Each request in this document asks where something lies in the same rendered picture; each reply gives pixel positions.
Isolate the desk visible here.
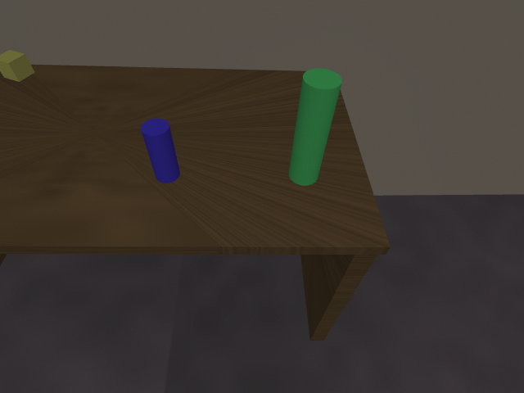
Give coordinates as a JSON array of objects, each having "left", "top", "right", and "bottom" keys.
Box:
[{"left": 0, "top": 65, "right": 391, "bottom": 341}]

